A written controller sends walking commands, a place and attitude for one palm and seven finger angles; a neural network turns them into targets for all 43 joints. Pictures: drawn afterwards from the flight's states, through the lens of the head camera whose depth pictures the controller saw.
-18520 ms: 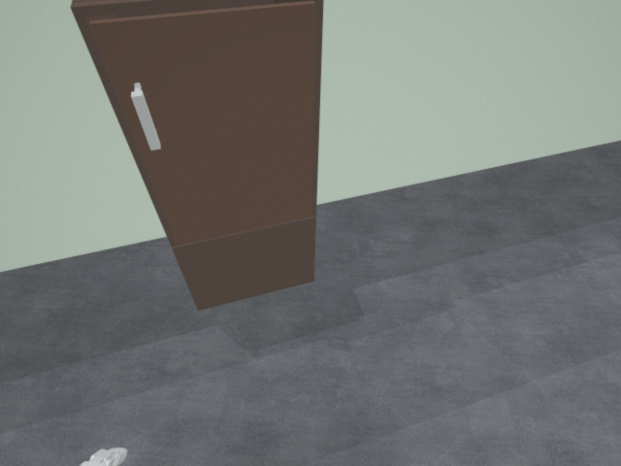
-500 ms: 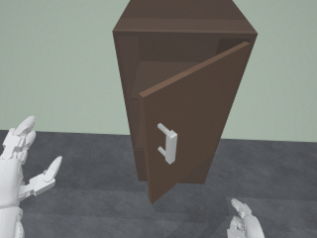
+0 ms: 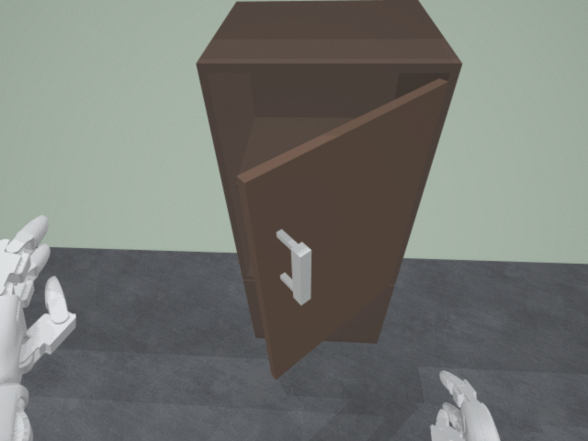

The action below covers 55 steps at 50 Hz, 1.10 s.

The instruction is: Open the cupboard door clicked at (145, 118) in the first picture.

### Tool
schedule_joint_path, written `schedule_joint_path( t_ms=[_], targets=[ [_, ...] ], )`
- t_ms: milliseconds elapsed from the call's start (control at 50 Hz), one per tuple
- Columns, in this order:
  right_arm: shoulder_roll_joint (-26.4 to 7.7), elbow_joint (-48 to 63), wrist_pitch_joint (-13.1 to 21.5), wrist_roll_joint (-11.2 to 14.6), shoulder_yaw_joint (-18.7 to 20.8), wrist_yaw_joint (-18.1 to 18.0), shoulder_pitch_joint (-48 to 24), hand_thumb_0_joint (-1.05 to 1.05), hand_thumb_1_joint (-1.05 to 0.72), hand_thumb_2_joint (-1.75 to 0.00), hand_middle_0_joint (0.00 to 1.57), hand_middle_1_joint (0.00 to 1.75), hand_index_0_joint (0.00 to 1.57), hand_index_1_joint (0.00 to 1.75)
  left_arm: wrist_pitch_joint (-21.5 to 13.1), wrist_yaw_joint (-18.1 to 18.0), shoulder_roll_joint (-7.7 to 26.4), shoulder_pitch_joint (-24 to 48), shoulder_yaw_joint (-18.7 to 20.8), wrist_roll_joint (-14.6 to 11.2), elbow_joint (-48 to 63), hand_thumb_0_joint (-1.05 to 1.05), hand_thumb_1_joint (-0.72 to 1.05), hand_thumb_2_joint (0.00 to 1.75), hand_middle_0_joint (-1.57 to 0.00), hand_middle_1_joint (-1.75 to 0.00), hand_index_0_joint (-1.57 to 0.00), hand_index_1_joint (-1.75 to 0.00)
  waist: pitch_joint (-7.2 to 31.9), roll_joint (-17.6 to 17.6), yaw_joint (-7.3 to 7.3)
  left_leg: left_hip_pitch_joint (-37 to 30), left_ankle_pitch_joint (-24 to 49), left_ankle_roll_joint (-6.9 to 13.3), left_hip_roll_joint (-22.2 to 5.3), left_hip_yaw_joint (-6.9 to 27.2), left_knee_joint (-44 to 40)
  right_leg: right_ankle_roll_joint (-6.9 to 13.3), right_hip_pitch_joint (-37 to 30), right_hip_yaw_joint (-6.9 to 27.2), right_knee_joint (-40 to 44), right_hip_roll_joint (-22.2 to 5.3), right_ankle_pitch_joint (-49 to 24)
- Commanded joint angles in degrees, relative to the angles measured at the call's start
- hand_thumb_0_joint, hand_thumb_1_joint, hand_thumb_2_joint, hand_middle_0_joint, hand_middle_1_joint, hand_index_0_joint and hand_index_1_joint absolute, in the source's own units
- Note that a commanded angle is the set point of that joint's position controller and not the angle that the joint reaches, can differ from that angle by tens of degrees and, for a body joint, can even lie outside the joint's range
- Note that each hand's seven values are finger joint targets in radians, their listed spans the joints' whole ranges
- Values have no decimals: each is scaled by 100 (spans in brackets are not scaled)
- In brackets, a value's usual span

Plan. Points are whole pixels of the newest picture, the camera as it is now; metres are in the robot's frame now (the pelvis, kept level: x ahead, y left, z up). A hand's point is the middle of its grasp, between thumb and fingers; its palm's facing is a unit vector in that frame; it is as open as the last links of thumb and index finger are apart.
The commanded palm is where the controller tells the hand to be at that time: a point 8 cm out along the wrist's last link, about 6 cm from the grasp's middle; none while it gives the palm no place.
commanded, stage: step back with the hand held close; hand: left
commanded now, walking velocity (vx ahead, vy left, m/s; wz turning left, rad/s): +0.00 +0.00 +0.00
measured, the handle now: (293, 267) +0.35 +0.05 +0.05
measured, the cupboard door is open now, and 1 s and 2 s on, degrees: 43 43 43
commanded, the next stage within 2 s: stop stepping back and stand still in 1.08 s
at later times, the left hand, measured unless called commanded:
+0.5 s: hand (41, 342) +0.16 +0.28 +0.15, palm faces +0.34 -0.79 -0.51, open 7.4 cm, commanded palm +0.10 +0.32 +0.17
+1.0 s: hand out of the picture +0.04 +0.31 +0.16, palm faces +0.49 -0.75 -0.45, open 7.4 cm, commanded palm -0.04 +0.34 +0.17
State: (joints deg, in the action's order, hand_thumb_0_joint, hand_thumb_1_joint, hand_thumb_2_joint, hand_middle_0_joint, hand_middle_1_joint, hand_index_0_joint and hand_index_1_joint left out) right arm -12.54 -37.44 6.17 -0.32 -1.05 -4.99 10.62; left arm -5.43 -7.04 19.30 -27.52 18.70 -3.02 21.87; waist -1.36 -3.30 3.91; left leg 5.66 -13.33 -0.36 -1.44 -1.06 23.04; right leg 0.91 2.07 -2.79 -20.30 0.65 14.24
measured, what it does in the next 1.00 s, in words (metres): shifts its weight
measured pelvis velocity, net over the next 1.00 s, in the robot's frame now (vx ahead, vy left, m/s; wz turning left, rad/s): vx -0.16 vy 0.04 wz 0.07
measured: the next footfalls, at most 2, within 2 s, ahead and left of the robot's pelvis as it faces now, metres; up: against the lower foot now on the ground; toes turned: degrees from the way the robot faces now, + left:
right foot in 1.20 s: -0.26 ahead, -0.09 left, +0.00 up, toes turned +4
left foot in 1.40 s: -0.21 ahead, +0.13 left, +0.00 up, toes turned +5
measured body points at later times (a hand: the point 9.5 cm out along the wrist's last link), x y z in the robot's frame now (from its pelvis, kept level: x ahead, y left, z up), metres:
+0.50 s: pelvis -0.05 +0.02 -0.01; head -0.02 +0.03 +0.44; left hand +0.14 +0.32 +0.18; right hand +0.14 -0.23 -0.08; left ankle -0.01 +0.12 -0.74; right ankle -0.03 -0.11 -0.74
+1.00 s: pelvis -0.16 +0.04 -0.02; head -0.14 +0.06 +0.42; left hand +0.00 +0.34 +0.19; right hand +0.01 -0.20 -0.10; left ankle -0.01 +0.13 -0.74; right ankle -0.06 -0.10 -0.73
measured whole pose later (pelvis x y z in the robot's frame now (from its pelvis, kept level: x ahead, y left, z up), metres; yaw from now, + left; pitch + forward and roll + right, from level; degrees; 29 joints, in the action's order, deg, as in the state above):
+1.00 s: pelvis -0.16 +0.04 -0.02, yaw +4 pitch -2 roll -4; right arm -11.9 -34.3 5.8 -0.5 -0.1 -5.2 12.3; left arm -13.5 -9.5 24.6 -27.1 25.5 -0.9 31.5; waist -4.9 -1.4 -0.5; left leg 29.1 -11.5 3.1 -1.5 0.0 35.7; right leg -1.1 25.0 -1.0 -40.7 2.5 19.8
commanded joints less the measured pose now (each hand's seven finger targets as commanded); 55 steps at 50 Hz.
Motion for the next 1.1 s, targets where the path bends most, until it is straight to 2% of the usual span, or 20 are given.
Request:
schedule_joint_path(
  t_ms=[0,60,80,100,140,160,260,340,400,480,560,640,700,760,820,880,940,960,1020,1080],
  targets=[
    [-572,914,304,7,228,-29,-785,0,-90,-90,20,30,20,30,-352,-79,982,421,662,-24,1015,0,90,90,-20,-30,-20,-30,266,79,-25,-240,1286,153,105,-102,-198,-87,355,86,355,-21,-1311],
    [-606,941,319,21,239,-36,-848,0,-90,-90,20,30,20,30,-417,-72,1153,904,708,-36,1338,0,90,90,-20,-30,-20,-30,315,124,-36,-307,1146,176,124,-99,-190,-97,379,131,437,-27,-1186],
    [-789,1082,199,61,279,-20,-743,0,-90,-90,20,30,20,30,-579,-80,1813,1093,1380,-17,1411,0,90,90,-20,-30,-20,-30,-113,296,-267,113,935,260,9,24,113,-121,1056,493,708,-300,-1464],
    [-686,1007,96,37,284,-9,-737,0,-90,-90,20,30,20,30,-563,-6,1382,531,1065,3,987,0,90,90,-20,-30,-20,-30,64,563,-280,124,885,252,23,38,283,-107,997,491,640,-449,-1625],
    [-681,1120,-11,47,288,32,-747,0,-90,-90,20,30,20,30,-531,24,1204,248,856,29,1016,0,90,90,-20,-30,-20,-30,201,642,-293,173,968,223,47,-40,441,-110,1001,513,525,-570,-2005],
    [-698,1128,-40,47,304,15,-769,0,-90,-90,20,30,20,30,-574,13,1241,210,879,30,1159,0,90,90,-20,-30,-20,-30,346,356,-285,216,1182,210,32,-30,424,-96,849,427,382,-597,-2281],
    [-724,1309,-249,92,380,-13,-678,0,-90,-90,20,30,20,30,-561,-91,1479,-337,1152,5,1598,0,90,90,-20,-30,-20,-30,1226,159,-290,59,2433,180,-126,-65,509,-145,396,283,-213,-521,-3243],
    [-692,1479,-338,118,401,-37,-647,0,-90,-90,20,30,20,30,-558,-165,1606,-455,1307,-13,1948,0,90,90,-20,-30,-20,-30,1343,348,-310,228,2610,148,-180,-21,558,-156,418,292,-435,-446,-3294],
    [-704,1507,-345,115,410,-65,-644,0,-90,-90,20,30,20,30,-579,-211,1614,-550,1360,-23,2000,0,90,90,-20,-30,-20,-30,1214,37,-306,498,2346,158,-266,108,387,-160,510,290,-512,-357,-2635],
    [-760,1526,-276,87,396,-51,-624,0,-90,-90,20,30,20,30,-668,-231,1526,-624,1339,9,1973,0,90,90,-20,-30,-20,-30,914,-415,-282,1249,1407,251,-464,408,-107,-194,426,205,-741,-116,-1412],
    [-870,1549,-128,72,412,-30,-608,0,-90,-90,20,30,20,30,-785,-229,1424,-569,1388,113,1848,0,90,90,-20,-30,-20,-30,582,-711,-273,2895,-1082,478,-708,686,-728,-207,-300,234,-1399,62,-712],
    [-877,1537,33,72,407,-9,-473,0,-90,-90,20,30,20,30,-899,-231,1300,-213,1332,244,1790,0,90,90,-20,-30,-20,-30,281,-362,-345,3883,-2599,608,-772,784,-670,-217,-424,432,-1582,38,-159],
    [-838,1486,160,49,415,-3,-362,0,-90,-90,20,30,20,30,-980,-257,1333,16,1295,285,2002,0,90,90,-20,-30,-20,-30,328,18,-394,3463,-2709,483,-459,623,-88,-98,323,785,-1007,-167,744],
    [-811,1325,241,-8,413,-16,-304,0,-90,-90,20,30,20,30,-1061,-329,1569,239,1365,249,2362,0,90,90,-20,-30,-20,-30,305,237,-446,2229,-2136,236,-84,430,684,145,1813,1228,-65,-507,1628],
    [-711,1159,247,-20,355,-18,-187,0,-90,-90,20,30,20,30,-1085,-399,1472,215,1225,193,2257,0,90,90,-20,-30,-20,-30,379,360,-509,1386,-1531,100,67,352,1172,211,2660,1167,131,-693,1611],
    [-734,1134,246,-22,339,-68,-241,0,-90,-90,20,30,20,30,-1125,-428,1471,214,1292,167,2121,0,90,90,-20,-30,-20,-30,269,-35,-497,1924,-2086,196,-269,850,392,20,2369,765,-347,-359,1671],
    [-805,1253,312,-7,414,-61,-446,0,-90,-90,20,30,20,30,-1138,-354,1454,189,1506,200,2126,0,90,90,-20,-30,-20,-30,556,-1392,-305,4040,-3447,672,-1377,1965,-1494,-234,132,94,-3120,498,813],
    [-643,1228,335,-35,446,-66,-445,0,-90,-90,20,30,20,30,-1156,-340,1681,163,1616,184,2144,0,90,90,-20,-30,-20,-30,767,-1268,-279,3695,-2808,724,-1496,2011,-1555,-202,310,184,-3752,489,1006],
    [-630,1135,504,8,572,84,-408,0,-90,-90,20,30,20,30,-1118,-318,1537,-227,1576,41,2171,0,90,90,-20,-30,-20,-30,1122,-737,-292,2129,-1559,703,-1406,1405,-1184,-105,1253,201,-3959,491,1559],
    [-565,1096,579,36,492,167,-546,0,-90,-90,20,30,20,30,-1042,-315,1447,-795,1489,-121,1981,0,90,90,-20,-30,-20,-30,1074,-1047,-307,1919,-1532,462,-1382,829,-1341,4,1008,-17,-3034,461,1802]
  ],
)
